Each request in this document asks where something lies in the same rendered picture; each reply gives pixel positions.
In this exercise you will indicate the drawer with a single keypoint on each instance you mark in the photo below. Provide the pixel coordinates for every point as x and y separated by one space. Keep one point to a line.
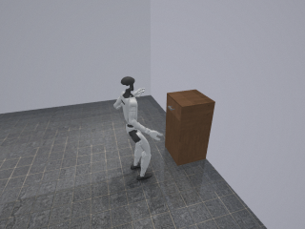
176 107

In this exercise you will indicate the robot right hand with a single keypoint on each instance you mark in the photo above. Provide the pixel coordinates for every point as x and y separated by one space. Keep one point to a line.
154 134

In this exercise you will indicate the right robot thigh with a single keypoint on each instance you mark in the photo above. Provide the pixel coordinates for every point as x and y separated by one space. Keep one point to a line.
143 143

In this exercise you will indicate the left robot upper arm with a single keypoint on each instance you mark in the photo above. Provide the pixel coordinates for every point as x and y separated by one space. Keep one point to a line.
116 105

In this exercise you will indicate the cabinet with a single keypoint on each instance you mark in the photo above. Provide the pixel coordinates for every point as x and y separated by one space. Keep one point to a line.
187 140

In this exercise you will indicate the robot left foot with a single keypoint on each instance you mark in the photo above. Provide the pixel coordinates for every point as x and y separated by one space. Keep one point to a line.
137 166

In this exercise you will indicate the right robot upper arm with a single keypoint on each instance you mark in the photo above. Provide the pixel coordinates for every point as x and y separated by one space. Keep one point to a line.
132 109

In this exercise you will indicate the robot right forearm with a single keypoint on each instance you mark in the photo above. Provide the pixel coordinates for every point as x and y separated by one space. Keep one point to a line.
139 127

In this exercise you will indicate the robot left hand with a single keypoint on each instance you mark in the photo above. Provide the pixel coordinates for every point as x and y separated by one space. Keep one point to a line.
138 92

